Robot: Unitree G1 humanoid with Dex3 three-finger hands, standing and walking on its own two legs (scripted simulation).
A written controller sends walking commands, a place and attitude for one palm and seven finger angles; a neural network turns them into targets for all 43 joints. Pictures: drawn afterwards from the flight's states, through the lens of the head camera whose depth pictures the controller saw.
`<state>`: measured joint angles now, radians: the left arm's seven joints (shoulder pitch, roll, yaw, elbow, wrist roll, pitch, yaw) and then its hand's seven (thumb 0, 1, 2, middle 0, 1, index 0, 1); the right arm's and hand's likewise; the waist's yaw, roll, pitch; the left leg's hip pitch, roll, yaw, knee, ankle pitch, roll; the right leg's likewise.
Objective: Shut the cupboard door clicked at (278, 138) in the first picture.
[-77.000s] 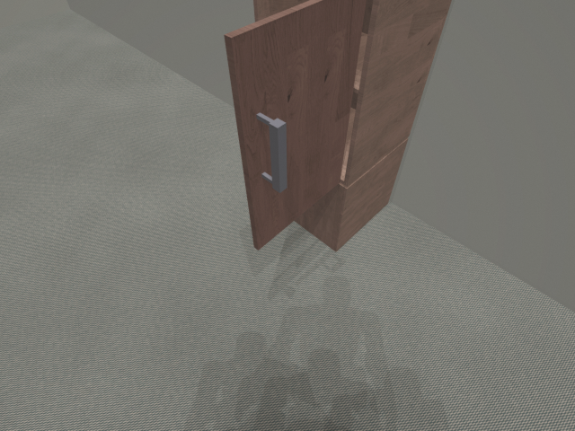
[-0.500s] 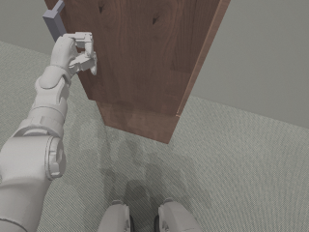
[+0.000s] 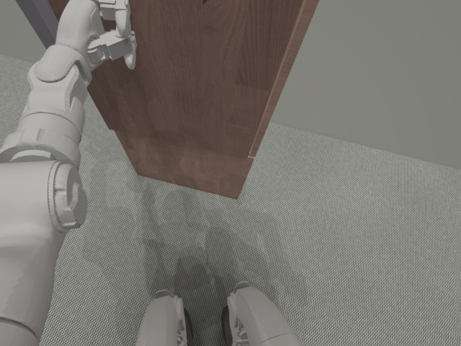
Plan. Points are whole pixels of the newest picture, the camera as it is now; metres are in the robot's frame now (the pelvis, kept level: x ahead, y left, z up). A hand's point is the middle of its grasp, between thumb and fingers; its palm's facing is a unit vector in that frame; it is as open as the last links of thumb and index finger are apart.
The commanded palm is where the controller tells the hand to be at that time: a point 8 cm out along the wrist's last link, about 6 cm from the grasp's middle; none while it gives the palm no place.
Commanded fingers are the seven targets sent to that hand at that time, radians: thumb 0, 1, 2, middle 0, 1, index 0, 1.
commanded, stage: push the door shut along its arc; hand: left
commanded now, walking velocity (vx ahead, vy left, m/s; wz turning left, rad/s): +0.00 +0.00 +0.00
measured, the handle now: (60, 29) +0.62 +0.18 +0.10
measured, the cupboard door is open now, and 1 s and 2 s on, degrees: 3 0 0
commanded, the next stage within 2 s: pull the fist back off the door in 0.24 s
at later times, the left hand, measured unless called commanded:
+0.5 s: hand (136, 35) +0.58 +0.06 +0.12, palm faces -0.03 -1.00 +0.09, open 2.5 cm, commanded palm +0.58 +0.07 +0.11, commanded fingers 0.00 0.90 0.90 -1.30 -1.50 -1.30 -1.50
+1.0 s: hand (152, 52) +0.56 +0.04 +0.10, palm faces +0.03 -1.00 -0.01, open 3.0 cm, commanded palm +0.52 +0.09 +0.11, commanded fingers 0.00 0.90 0.90 -1.30 -1.50 -1.30 -1.50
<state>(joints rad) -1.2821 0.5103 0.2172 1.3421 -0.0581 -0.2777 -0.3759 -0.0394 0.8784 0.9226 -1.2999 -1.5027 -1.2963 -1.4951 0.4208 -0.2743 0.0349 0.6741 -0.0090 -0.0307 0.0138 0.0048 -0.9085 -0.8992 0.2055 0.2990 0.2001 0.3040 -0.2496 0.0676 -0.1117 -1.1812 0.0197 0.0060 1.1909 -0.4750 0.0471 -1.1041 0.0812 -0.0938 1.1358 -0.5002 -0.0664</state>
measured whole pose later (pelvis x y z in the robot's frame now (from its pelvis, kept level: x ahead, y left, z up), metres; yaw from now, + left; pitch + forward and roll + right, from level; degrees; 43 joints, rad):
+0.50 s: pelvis -0.02 +0.00 -0.02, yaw +1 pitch +29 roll -5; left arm -1.43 0.37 0.26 1.40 -0.02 -0.22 0.05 -0.08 0.71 0.97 -1.30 -1.50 -1.32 -1.50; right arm 0.43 -0.26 0.03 0.71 -0.09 -0.10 0.06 0.00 -0.91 -0.90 0.20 0.30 0.20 0.30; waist -0.25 0.06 -0.14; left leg -1.31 0.01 -0.04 1.26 -0.46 0.04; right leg -1.21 0.07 -0.14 1.19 -0.50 -0.07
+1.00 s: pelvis +0.00 +0.00 +0.01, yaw +0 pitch +27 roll -3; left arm -1.17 0.30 0.28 1.31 0.03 -0.40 0.18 -0.01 0.91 0.92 -1.30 -1.50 -1.30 -1.50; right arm 0.52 -0.27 0.01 0.68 -0.08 -0.03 0.12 0.01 -0.91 -0.90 0.20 0.30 0.20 0.30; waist -0.26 0.08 -0.14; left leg -1.15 0.02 0.03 1.13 -0.45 0.05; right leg -1.09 0.08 -0.06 1.09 -0.47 -0.06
